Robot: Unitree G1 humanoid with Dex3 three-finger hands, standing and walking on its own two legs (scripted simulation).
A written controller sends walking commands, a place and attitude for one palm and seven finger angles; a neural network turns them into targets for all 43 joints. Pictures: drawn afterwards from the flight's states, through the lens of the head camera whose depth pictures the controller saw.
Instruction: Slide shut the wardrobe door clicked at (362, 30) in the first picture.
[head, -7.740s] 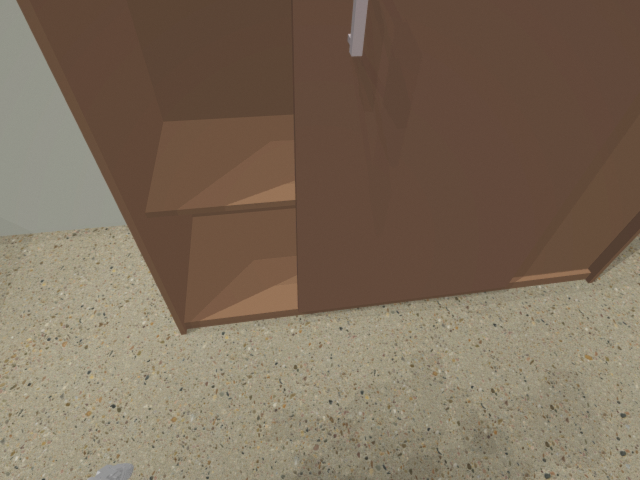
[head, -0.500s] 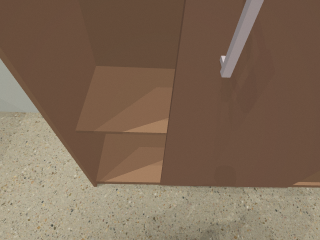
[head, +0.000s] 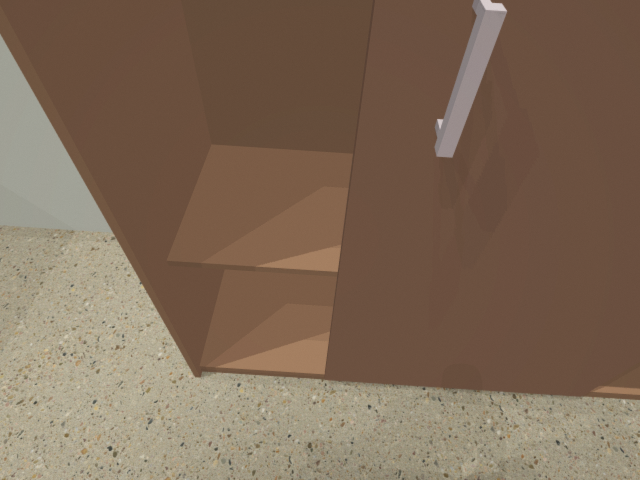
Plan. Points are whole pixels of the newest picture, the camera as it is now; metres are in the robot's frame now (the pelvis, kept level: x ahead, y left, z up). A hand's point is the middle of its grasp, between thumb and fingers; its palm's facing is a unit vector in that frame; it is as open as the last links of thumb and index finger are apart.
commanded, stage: come to a stop and stand still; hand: right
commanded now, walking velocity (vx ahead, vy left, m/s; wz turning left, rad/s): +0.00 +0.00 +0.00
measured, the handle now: (461, 81) +0.48 -0.11 +0.27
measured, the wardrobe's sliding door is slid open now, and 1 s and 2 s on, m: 0.39 0.39 0.39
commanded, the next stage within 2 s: look again from close up in 0.62 s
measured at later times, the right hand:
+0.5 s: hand out of the picture +0.02 -0.18 -0.18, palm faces +0.01 +0.97 -0.22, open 7.4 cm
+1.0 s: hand out of the picture -0.02 -0.19 -0.18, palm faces +0.00 +0.99 -0.17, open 7.4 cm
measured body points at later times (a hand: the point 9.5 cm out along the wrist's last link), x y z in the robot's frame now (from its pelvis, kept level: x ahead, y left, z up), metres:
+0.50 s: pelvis +0.00 +0.00 -0.01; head +0.01 +0.01 +0.44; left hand +0.01 +0.22 -0.17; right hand +0.02 -0.23 -0.16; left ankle -0.04 +0.11 -0.74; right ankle +0.02 -0.09 -0.74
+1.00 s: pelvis -0.01 -0.03 +0.00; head +0.01 -0.04 +0.45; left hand +0.01 +0.20 -0.16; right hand -0.02 -0.24 -0.17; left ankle -0.04 +0.11 -0.74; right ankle +0.02 -0.09 -0.74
